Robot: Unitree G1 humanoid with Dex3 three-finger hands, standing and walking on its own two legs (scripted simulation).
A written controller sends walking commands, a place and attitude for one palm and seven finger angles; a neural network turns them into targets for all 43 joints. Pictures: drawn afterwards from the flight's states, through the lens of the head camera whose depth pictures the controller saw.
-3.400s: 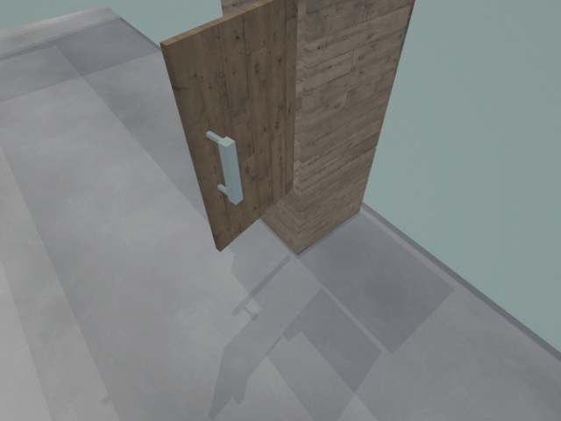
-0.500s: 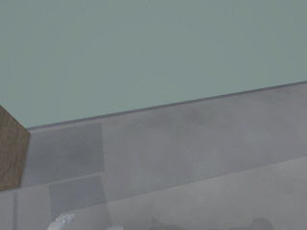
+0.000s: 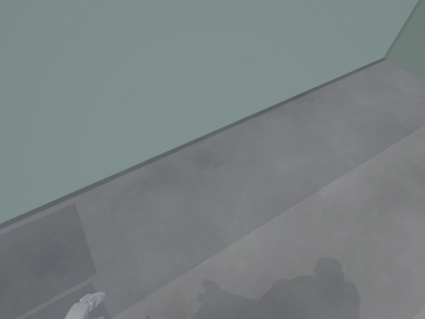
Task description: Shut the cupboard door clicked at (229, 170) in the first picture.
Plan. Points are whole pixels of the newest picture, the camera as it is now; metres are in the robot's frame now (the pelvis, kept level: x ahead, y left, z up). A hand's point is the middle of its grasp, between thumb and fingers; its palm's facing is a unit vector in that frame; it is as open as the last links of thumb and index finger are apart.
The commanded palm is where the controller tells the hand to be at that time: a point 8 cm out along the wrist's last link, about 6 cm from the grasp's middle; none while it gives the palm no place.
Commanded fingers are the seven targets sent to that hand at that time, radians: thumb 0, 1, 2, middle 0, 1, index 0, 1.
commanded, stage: walk around to get in front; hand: left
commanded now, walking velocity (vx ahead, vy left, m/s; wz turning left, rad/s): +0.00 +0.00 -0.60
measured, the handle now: out of the picture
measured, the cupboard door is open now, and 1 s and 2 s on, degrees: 100 100 100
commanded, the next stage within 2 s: walk to a spot facing it in 1.40 s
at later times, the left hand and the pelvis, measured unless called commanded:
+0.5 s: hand (156, 289) +0.19 +0.14 -0.15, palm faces -0.28 -0.93 -0.24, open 7.4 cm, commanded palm none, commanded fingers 0.00 0.90 0.90 -0.20 -0.30 -0.20 -0.30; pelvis +0.03 -0.04 +0.00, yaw -18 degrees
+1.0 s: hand (234, 211) +0.38 -0.03 -0.14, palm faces -0.60 -0.77 -0.22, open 7.4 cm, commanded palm none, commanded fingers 0.00 0.90 0.90 -0.20 -0.30 -0.20 -0.30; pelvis +0.16 -0.13 +0.01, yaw -36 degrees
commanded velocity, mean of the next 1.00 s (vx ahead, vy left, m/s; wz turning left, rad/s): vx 0.23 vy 0.00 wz -0.56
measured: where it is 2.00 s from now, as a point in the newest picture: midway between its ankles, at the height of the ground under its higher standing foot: (309, 274)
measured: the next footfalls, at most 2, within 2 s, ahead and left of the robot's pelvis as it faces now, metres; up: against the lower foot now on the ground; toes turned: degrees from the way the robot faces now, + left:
left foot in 0.22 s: +0.09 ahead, +0.13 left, +0.00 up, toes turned -4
right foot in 0.48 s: +0.03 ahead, -0.16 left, +0.00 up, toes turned -21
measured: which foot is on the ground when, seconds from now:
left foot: up 0.00-0.20, down 0.22-0.46, up 0.48-0.72, down 0.74-1.00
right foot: down 0.00-0.22, up 0.24-0.46, down 0.48-0.72, up 0.74-1.00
